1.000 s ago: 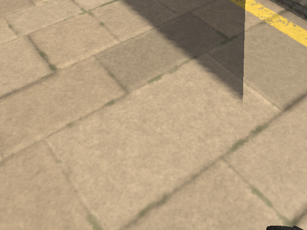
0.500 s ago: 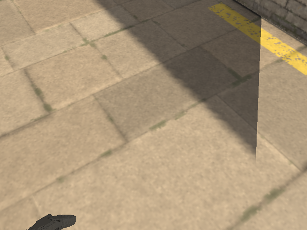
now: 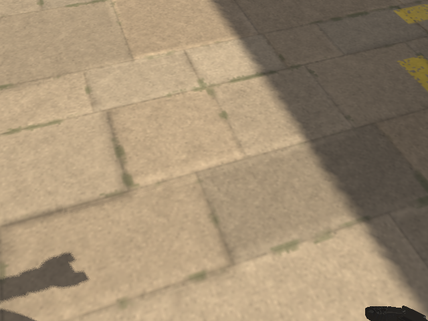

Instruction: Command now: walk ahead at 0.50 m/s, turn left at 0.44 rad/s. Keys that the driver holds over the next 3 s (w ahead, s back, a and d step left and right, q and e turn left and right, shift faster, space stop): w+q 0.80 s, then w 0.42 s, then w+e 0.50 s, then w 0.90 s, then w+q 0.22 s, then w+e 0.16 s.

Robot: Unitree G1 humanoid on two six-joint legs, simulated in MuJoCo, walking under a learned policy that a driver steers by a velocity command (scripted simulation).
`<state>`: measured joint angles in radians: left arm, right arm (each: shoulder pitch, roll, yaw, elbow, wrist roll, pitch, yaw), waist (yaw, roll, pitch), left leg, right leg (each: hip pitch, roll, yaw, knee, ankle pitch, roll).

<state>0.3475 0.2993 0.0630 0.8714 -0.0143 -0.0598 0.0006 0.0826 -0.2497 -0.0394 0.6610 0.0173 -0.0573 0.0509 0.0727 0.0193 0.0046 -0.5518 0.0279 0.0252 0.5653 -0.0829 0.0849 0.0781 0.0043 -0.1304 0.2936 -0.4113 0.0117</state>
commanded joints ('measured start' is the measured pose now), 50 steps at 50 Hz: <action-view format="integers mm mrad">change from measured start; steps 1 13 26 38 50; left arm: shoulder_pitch -40 -214 -54 -109 -23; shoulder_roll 158 67 193 114 207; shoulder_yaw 31 2 56 39 52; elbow -75 -207 -217 -139 -32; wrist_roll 8 34 32 21 -28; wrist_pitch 6 -37 -83 -58 -5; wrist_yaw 27 7 -6 -6 0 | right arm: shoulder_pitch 286 207 262 136 63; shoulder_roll -212 -188 -93 -91 -137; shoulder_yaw -93 -68 -37 -42 -60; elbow -4 -28 -15 -81 -113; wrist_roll -1 -4 -13 3 -9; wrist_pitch -6 -13 16 37 11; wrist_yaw -12 -54 -68 -47 -5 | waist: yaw -197 -74 32 -52 -121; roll -39 38 -9 -99 -113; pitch -181 -26 -240 14 -30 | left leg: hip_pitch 483 309 256 -192 211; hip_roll -27 92 -20 89 -53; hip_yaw -43 -299 -336 -127 47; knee -35 -346 262 473 -46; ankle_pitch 8 191 -34 -106 -48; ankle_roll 93 190 24 -94 30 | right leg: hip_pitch -197 -718 -7 -170 -30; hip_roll -192 -89 -202 -272 -275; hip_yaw -10 183 368 223 5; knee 500 593 155 -133 134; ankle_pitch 914 301 332 458 975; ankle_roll -73 55 -120 -210 -131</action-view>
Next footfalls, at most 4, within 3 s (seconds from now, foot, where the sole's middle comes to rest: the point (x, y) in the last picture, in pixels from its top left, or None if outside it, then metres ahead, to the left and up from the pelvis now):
0.02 left None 0.17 0.10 -0.76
0.52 right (252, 319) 0.48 -0.05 -0.76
1.02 left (136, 270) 0.60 0.32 -0.76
1.58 right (166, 174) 0.99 0.28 -0.76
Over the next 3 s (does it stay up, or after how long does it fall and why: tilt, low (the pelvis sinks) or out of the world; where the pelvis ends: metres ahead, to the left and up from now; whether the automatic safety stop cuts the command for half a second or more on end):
stays up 1.55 0.52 0.02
